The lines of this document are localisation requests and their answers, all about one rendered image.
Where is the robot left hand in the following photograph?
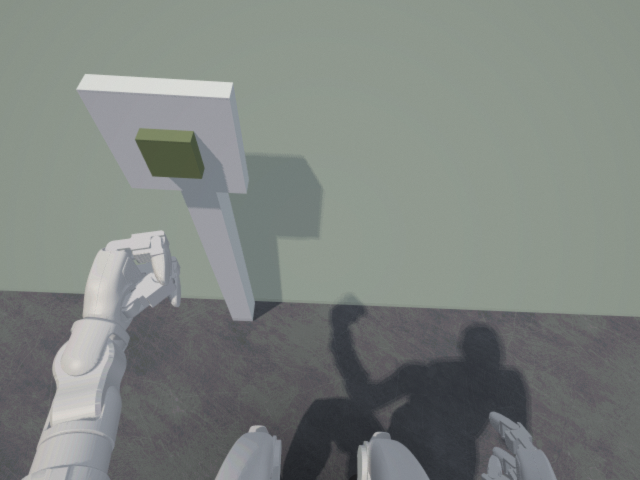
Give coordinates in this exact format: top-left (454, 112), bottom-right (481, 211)
top-left (82, 230), bottom-right (181, 330)

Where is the right robot thigh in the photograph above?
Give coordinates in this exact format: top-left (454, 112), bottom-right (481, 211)
top-left (357, 439), bottom-right (430, 480)

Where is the button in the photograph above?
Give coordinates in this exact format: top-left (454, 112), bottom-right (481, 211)
top-left (135, 128), bottom-right (205, 179)

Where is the panel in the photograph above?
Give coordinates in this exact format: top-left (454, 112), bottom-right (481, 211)
top-left (76, 74), bottom-right (255, 321)

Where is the left robot thigh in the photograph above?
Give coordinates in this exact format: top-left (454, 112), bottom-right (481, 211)
top-left (215, 432), bottom-right (281, 480)

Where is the robot right hand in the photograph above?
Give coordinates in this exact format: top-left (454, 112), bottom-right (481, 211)
top-left (482, 412), bottom-right (557, 480)

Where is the robot left forearm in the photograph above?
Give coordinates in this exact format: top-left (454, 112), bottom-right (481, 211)
top-left (22, 318), bottom-right (130, 480)

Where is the robot thigh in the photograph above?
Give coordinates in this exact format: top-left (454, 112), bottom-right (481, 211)
top-left (215, 432), bottom-right (281, 480)
top-left (357, 439), bottom-right (430, 480)

